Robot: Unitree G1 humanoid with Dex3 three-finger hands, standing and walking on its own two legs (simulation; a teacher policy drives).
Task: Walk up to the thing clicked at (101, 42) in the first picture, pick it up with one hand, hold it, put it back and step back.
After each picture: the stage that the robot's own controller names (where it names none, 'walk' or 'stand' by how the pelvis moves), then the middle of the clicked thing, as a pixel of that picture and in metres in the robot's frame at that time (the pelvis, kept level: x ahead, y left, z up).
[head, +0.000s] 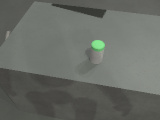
stand; (97, 52) +0.60 -0.07 -0.11
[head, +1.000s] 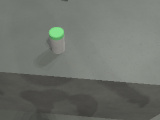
walk; (57, 41) +0.57 +0.15 -0.07
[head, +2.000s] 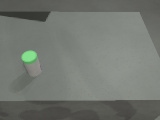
stand; (32, 64) +0.49 +0.25 -0.09
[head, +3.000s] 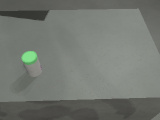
stand; (32, 64) +0.49 +0.24 -0.10
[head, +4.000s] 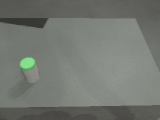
stand; (30, 70) +0.48 +0.25 -0.11
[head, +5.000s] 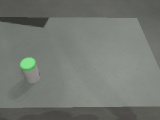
stand; (30, 70) +0.48 +0.25 -0.11
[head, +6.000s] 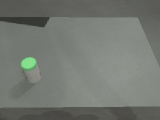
stand; (31, 70) +0.48 +0.25 -0.11
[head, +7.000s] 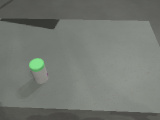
rise first; (39, 71) +0.48 +0.24 -0.10
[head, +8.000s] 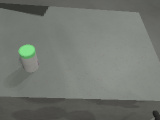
go down; (29, 58) +0.51 +0.22 -0.07
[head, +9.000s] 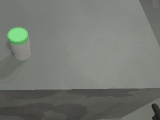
go down; (20, 44) +0.50 +0.21 -0.03
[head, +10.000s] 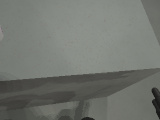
close in; out of the picture +0.51 +0.23 +0.01
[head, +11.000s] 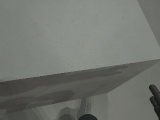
close; out of the picture +0.53 +0.24 +0.02
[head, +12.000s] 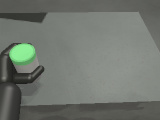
lift; (27, 65) +0.35 +0.17 +0.12
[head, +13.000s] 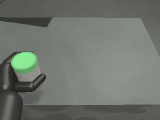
hold; (28, 73) +0.32 +0.17 +0.11
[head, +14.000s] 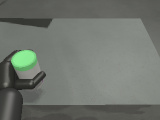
hold; (29, 71) +0.33 +0.18 +0.11
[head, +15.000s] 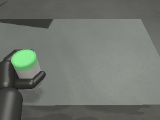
hold; (29, 71) +0.33 +0.18 +0.12
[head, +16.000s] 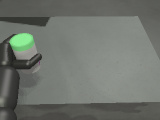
crouch; (26, 54) +0.39 +0.19 +0.12
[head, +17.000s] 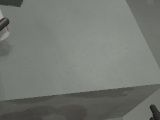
lower; out of the picture +0.50 +0.24 +0.13
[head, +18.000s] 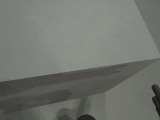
lower; out of the picture +0.53 +0.24 +0.03
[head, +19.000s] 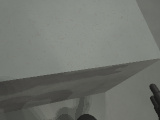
lower; out of the picture +0.52 +0.24 +0.02
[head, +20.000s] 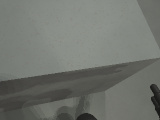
lower; out of the picture +0.53 +0.25 +0.02
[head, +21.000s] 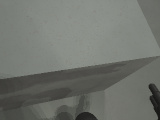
lower; out of the picture +0.53 +0.25 +0.03
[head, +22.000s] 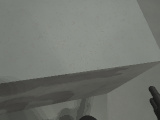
open; out of the picture +0.52 +0.24 +0.02
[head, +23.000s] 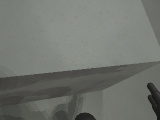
sink last; out of the picture +0.51 +0.24 +0.02
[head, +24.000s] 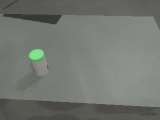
sink last; (39, 63) +0.50 +0.24 -0.05
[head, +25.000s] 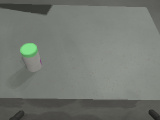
stand; (31, 57) +0.49 +0.23 -0.04
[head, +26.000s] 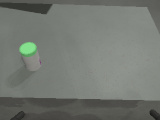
stand; (31, 57) +0.49 +0.23 -0.04
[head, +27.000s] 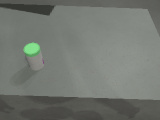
stand; (34, 57) +0.50 +0.23 -0.06
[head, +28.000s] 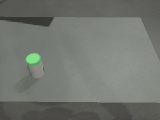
stand; (35, 66) +0.51 +0.24 -0.11
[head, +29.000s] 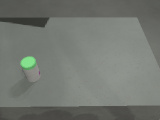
stand; (31, 69) +0.49 +0.25 -0.11
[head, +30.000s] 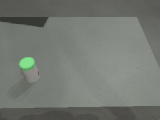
stand; (30, 70) +0.48 +0.26 -0.11
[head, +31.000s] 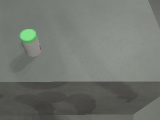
walk; (31, 43) +0.54 +0.23 -0.08
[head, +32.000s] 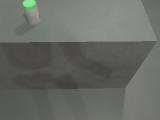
walk; (31, 12) +0.75 +0.30 -0.08
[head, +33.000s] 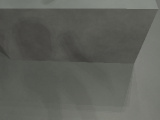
stand; out of the picture +1.08 +0.23 -0.09
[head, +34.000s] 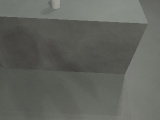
stand; out of the picture +1.10 +0.21 -0.10
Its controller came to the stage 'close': yes
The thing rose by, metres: 0.22
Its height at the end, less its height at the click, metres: +0.00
